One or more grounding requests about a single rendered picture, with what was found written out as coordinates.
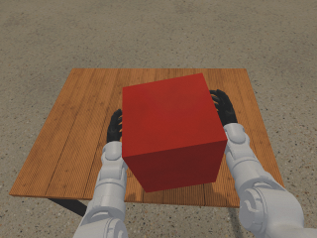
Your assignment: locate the right robot forearm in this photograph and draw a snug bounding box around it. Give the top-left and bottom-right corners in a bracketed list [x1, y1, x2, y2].
[223, 123, 304, 226]

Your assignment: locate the carton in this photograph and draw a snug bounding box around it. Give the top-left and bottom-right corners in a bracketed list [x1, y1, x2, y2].
[122, 72, 228, 193]

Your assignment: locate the left robot hand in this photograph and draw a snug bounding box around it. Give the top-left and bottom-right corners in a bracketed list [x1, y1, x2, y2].
[106, 108, 123, 144]

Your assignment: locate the left robot forearm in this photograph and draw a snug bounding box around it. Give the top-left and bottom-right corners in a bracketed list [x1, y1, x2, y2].
[72, 141, 128, 238]

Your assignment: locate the right robot hand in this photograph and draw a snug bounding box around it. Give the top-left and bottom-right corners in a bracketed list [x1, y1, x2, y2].
[209, 89, 238, 127]

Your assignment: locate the table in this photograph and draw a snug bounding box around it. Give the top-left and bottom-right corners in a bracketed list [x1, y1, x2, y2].
[9, 68, 285, 217]

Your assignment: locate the left robot upper arm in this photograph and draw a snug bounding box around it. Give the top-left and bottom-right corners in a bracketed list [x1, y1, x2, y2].
[73, 217, 129, 238]

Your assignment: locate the right robot upper arm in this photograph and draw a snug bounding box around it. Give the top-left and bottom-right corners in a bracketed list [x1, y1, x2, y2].
[239, 186, 317, 238]

